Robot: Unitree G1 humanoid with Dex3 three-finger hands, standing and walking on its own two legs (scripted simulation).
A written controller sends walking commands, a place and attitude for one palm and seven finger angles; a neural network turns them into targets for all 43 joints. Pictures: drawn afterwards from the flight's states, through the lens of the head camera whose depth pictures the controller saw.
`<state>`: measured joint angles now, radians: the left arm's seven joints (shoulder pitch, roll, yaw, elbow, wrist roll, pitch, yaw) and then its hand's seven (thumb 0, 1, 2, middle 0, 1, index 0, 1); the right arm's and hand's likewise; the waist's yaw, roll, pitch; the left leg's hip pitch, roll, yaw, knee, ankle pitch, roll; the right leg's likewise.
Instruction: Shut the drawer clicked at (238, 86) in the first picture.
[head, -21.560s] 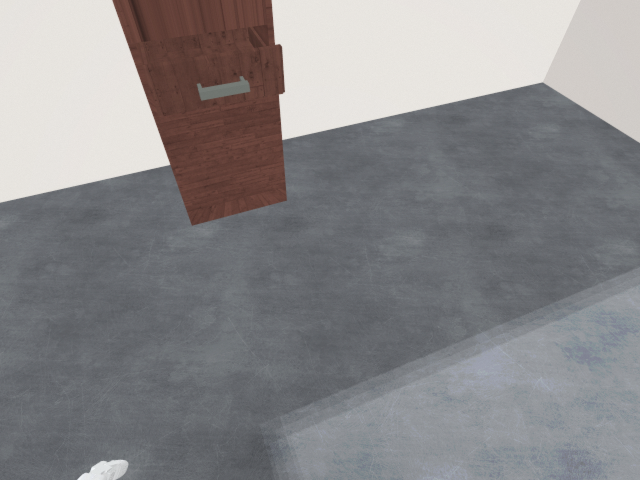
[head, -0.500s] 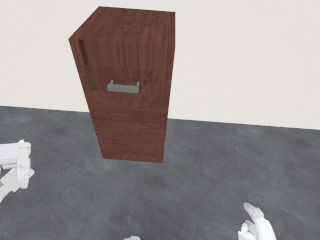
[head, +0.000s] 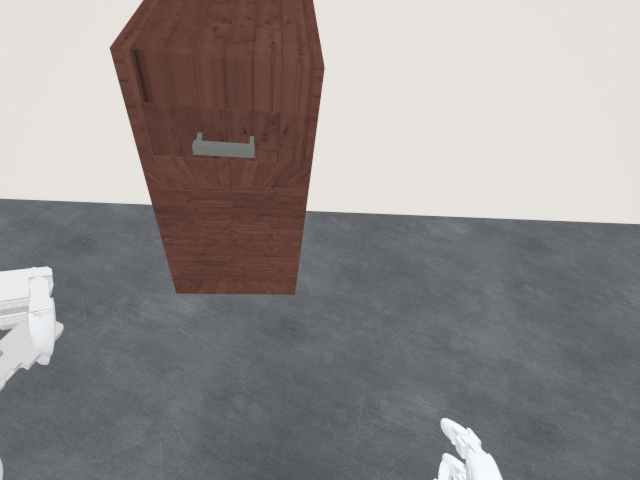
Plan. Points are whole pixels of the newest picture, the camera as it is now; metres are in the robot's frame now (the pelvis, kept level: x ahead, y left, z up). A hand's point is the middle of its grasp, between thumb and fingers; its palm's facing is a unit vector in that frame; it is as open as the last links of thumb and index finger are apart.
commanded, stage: stop stepping back and stand still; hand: left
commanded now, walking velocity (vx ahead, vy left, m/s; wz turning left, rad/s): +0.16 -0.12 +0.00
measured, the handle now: (225, 143) +0.84 +0.24 -0.09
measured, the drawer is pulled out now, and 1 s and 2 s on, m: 0.00 0.00 0.00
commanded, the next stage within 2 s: let the arm hang, fingers relaxed in 0.84 s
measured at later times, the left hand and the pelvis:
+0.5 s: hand (29, 426) +0.13 +0.23 +0.16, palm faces +0.37 -0.78 -0.50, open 3.3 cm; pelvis -0.05 -0.01 -0.02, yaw +2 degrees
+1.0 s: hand (49, 426) +0.15 +0.25 +0.10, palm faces +0.27 -0.81 -0.52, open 3.2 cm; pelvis -0.04 +0.01 -0.01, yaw +4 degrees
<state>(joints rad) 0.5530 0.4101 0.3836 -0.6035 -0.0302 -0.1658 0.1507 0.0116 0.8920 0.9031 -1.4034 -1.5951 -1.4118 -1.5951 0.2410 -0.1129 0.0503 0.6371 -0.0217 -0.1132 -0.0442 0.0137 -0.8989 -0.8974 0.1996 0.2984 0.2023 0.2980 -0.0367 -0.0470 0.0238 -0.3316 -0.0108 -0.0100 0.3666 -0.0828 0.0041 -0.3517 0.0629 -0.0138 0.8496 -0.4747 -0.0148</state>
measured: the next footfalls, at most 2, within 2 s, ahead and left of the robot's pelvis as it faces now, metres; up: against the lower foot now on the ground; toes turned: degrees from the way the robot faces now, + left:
right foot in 0.12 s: +0.01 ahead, -0.08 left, +0.00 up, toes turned -2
left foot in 0.28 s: +0.02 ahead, +0.14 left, +0.00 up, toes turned +8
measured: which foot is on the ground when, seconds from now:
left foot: down 0.00-0.10, up 0.12-0.26, down 0.28-1.00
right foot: up 0.00-0.10, down 0.12-1.00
